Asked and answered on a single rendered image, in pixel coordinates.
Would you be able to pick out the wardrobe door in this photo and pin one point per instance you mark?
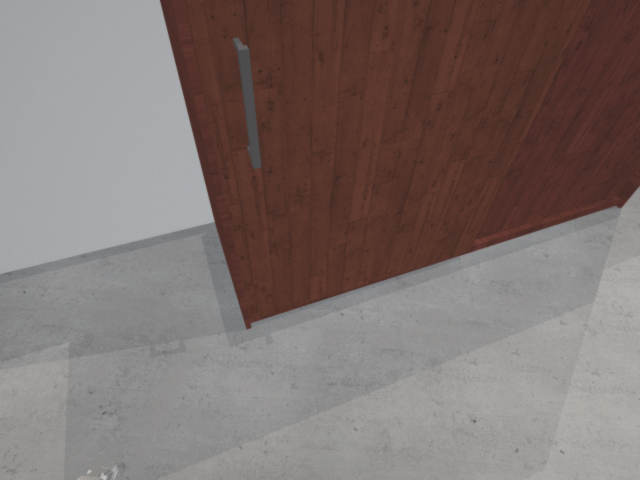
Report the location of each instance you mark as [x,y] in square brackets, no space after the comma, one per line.
[583,145]
[386,129]

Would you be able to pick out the handle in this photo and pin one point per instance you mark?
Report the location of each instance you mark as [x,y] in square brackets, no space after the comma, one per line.
[249,102]

